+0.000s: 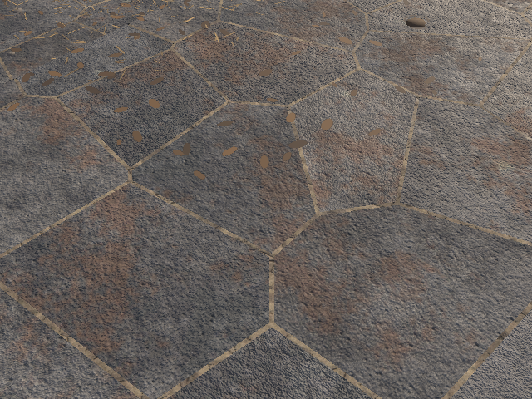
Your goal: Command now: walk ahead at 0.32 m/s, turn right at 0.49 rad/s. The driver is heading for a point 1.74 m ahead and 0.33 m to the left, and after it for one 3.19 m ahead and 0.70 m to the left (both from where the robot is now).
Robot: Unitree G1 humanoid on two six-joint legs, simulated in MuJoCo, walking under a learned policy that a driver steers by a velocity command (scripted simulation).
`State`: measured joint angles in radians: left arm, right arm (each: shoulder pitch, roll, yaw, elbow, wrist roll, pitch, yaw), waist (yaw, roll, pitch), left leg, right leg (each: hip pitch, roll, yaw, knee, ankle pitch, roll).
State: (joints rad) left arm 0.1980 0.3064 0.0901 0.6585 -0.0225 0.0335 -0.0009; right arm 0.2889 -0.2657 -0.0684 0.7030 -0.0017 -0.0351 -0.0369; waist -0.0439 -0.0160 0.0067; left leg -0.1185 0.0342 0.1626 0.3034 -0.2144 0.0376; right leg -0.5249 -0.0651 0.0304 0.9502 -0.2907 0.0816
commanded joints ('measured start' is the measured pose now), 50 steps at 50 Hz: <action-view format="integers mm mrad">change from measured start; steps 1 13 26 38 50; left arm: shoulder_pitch -131 129 -55 -99 -85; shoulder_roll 38 160 133 122 81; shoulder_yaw -5 17 20 10 0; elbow -117 -47 7 -23 -16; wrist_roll -1 34 24 13 17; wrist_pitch -35 -72 -60 -53 -41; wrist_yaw -15 -2 38 17 17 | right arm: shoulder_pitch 10 -2 -124 -78 -171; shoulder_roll -194 -175 -83 -226 -225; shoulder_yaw -60 -21 -13 -61 -61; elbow -43 -5 -95 -160 -177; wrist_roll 7 39 14 14 11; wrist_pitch -25 -12 66 34 71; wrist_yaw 10 44 59 43 12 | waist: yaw -35 122 59 4 28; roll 114 -151 -78 96 188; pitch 43 -150 -17 -190 -116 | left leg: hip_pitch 104 -550 -401 145 -122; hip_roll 289 11 52 264 121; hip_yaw -233 -237 -158 -568 -585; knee -198 903 493 86 67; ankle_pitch -172 -402 -12 545 163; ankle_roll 172 -87 -96 304 181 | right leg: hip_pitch -144 635 455 -158 136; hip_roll -30 -326 -243 25 106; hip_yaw -6 274 -112 58 46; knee -117 -595 -673 312 -235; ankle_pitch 6 632 608 -320 -75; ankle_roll -30 -383 -299 -15 -3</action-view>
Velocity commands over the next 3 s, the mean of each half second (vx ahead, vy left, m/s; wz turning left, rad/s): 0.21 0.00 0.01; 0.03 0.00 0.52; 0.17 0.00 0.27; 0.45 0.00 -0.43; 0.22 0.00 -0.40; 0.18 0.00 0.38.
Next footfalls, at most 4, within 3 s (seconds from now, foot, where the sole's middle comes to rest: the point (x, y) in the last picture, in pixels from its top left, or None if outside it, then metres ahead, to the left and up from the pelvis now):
0.20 right None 0.13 -0.18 -0.79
0.68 left None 0.22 0.06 -0.79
1.10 right None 0.29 -0.17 -0.79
1.46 left None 0.18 0.07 -0.79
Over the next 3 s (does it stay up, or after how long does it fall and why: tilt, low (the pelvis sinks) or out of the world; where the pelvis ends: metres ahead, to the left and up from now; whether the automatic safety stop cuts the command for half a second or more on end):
stays up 0.70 0.04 0.00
